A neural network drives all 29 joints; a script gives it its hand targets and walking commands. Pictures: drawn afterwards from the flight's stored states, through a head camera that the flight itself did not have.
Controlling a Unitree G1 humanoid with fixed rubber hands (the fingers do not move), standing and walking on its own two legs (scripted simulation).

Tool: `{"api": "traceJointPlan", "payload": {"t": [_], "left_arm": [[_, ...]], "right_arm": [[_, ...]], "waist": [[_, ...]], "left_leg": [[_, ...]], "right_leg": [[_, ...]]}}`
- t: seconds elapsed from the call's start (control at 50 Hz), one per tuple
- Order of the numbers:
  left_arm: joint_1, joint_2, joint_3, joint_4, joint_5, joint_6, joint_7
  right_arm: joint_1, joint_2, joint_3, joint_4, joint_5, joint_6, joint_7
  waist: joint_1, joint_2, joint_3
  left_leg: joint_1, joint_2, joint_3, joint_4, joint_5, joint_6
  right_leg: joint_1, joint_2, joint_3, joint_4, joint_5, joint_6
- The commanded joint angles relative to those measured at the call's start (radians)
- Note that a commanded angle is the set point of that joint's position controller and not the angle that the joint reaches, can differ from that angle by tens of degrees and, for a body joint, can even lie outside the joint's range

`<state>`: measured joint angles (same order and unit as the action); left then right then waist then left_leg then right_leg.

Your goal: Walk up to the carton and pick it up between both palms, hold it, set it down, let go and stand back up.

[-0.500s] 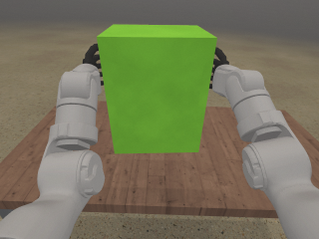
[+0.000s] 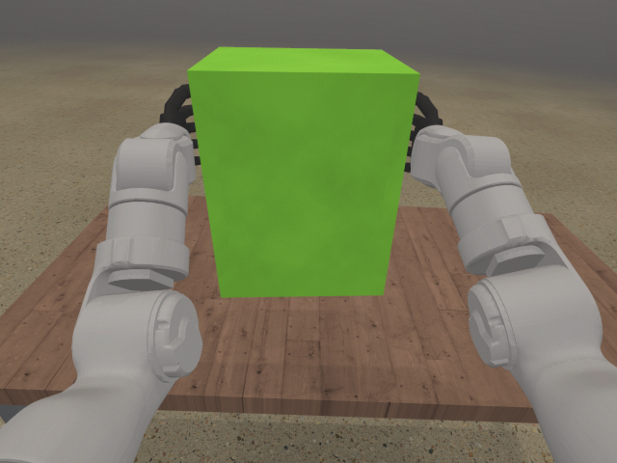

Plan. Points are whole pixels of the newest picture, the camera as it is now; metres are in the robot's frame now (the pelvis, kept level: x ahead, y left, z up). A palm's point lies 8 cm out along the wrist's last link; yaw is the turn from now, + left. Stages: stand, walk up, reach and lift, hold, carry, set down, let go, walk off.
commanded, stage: hold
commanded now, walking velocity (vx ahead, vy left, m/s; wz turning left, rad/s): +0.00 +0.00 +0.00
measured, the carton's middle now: (302, 172) +0.38 -0.01 +0.29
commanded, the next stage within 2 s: set down in 0.14 s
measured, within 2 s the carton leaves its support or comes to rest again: neither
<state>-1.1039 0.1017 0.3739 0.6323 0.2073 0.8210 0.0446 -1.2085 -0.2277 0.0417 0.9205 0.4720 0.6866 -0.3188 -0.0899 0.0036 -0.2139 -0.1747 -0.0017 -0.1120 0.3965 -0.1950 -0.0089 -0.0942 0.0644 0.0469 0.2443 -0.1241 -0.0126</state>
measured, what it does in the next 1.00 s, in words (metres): stands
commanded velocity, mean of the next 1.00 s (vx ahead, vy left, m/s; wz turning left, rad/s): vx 0.00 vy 0.00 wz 0.00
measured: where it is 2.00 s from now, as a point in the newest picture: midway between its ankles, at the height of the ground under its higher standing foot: outside the picture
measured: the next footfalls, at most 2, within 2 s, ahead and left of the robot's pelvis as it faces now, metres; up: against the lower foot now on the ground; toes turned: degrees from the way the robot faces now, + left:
none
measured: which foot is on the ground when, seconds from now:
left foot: down 0.00-1.00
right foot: down 0.00-1.00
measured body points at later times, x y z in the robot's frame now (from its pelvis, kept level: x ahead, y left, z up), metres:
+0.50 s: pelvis +0.00 +0.00 +0.00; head -0.08 +0.03 +0.44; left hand +0.42 +0.15 +0.35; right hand +0.39 -0.15 +0.34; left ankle +0.01 +0.12 -0.75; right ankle +0.01 -0.11 -0.75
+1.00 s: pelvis +0.00 +0.02 +0.00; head -0.05 +0.06 +0.45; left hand +0.43 +0.13 +0.28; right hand +0.39 -0.16 +0.25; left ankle +0.01 +0.12 -0.75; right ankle +0.01 -0.11 -0.75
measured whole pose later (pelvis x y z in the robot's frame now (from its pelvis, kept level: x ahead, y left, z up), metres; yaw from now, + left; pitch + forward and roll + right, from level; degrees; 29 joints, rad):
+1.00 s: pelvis +0.00 +0.02 +0.00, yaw +0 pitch -6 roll -2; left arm -1.03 0.08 0.36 0.62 0.27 0.56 0.01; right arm -0.96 -0.08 -0.11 0.82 0.25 0.31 -0.25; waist -0.16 -0.07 -0.04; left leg -0.07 -0.03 -0.08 0.36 -0.19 0.02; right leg 0.01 0.03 0.05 0.20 -0.11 0.01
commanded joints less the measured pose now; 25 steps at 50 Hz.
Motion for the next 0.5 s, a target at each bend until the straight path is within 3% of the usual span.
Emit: {"api": "traceJointPlan", "payload": {"t": [0.0, 0.2, 0.28, 0.38, 0.48], "left_arm": [[-0.745, -0.596, -0.293, -0.123, -0.177, -0.062, -0.149], [-0.815, -0.595, -0.309, -0.144, -0.206, -0.084, -0.146], [-0.896, -0.560, -0.269, -0.076, -0.213, -0.150, -0.152], [-0.758, -0.457, -0.130, 0.127, -0.082, -0.227, -0.195], [-0.655, -0.438, -0.116, 0.123, -0.005, -0.247, -0.245]], "right_arm": [[-0.806, 0.678, 0.106, -0.358, 0.153, -0.042, 0.142], [-0.858, 0.694, 0.096, -0.376, 0.147, -0.065, 0.144], [-0.903, 0.705, 0.040, -0.326, 0.073, -0.129, 0.144], [-0.772, 0.630, -0.070, -0.120, -0.097, -0.227, 0.137], [-0.684, 0.590, -0.074, -0.115, -0.148, -0.305, 0.138]], "waist": [[-0.008, 0.041, -0.330], [-0.017, 0.038, -0.353], [-0.038, 0.016, -0.333], [-0.054, 0.001, -0.192], [-0.069, 0.006, -0.149]], "left_leg": [[0.091, -0.029, 0.035, -0.028, 0.208, -0.043], [0.104, -0.035, 0.036, -0.019, 0.210, -0.042], [0.115, -0.046, 0.043, -0.034, 0.133, -0.026], [0.111, -0.041, 0.061, -0.096, 0.067, -0.015], [0.177, -0.035, 0.085, -0.096, 0.193, -0.021]], "right_leg": [[0.105, 0.014, -0.003, -0.002, 0.168, 0.037], [0.087, 0.014, -0.012, -0.004, 0.165, 0.044], [0.062, 0.002, -0.026, -0.023, 0.124, 0.054], [0.127, -0.020, -0.040, -0.043, 0.068, 0.035], [0.204, -0.011, -0.067, -0.042, 0.169, 0.022]]}}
